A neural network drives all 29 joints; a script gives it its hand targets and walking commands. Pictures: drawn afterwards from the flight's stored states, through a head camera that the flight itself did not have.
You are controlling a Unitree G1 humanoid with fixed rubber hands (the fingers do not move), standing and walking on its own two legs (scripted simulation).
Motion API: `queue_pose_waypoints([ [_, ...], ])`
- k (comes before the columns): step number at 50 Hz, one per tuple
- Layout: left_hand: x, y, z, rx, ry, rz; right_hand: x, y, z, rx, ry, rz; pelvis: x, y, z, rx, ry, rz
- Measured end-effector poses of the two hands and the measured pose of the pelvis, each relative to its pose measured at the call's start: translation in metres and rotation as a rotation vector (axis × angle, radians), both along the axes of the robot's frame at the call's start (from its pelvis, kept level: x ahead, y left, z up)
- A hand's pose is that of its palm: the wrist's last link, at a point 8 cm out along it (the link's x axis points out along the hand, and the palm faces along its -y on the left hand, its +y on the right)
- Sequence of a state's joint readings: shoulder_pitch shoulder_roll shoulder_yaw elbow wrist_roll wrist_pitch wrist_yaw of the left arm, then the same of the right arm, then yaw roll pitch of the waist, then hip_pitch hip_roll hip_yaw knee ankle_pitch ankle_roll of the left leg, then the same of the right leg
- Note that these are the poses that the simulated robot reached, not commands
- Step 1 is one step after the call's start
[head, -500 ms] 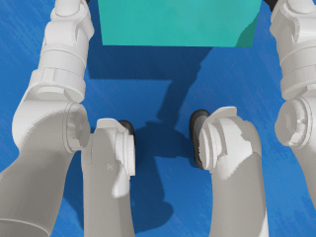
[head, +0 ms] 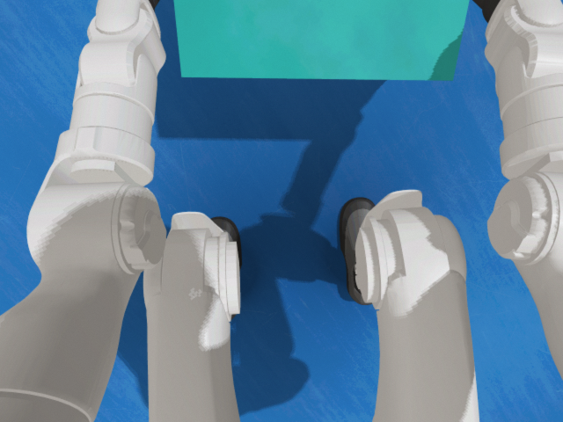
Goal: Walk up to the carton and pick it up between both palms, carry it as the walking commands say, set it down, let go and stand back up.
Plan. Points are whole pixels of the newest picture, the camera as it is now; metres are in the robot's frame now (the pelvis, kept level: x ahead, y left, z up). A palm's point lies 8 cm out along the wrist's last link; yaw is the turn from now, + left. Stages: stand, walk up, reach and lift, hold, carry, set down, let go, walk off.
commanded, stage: set down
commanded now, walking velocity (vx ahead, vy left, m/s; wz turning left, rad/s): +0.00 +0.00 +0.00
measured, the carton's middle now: out of the picture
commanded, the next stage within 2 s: none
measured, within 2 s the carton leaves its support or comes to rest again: rests again in 0.72 s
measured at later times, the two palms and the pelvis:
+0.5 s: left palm out of the picture +0.56 +0.12 -0.18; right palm out of the picture +0.51 -0.26 -0.18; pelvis +0.01 +0.00 +0.00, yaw +0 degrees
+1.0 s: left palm (124, 7) +0.55 +0.14 -0.19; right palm (512, 7) +0.49 -0.28 -0.19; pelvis +0.00 +0.00 -0.01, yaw +0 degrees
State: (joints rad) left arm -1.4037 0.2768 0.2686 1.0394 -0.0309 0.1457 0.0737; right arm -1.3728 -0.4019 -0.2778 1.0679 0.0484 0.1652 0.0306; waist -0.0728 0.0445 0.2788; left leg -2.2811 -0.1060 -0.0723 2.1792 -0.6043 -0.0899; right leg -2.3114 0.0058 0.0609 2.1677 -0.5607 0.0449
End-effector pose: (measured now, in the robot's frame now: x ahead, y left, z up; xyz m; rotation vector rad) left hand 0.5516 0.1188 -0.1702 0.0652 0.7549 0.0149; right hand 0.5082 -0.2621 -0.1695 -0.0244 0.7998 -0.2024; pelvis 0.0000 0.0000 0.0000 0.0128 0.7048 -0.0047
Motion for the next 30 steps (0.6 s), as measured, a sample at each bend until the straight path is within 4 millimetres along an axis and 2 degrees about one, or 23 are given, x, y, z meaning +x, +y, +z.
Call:
queue_pose_waypoints([
  [30,0.0051,0.0002,-0.0061,0.009,-0.034,-0.012,0.0033,-0.0014,-0.0072,-0.003,-0.037,-0.003,0.0041,-0.0014,-0.0041,0.004,-0.012,0.000],
])
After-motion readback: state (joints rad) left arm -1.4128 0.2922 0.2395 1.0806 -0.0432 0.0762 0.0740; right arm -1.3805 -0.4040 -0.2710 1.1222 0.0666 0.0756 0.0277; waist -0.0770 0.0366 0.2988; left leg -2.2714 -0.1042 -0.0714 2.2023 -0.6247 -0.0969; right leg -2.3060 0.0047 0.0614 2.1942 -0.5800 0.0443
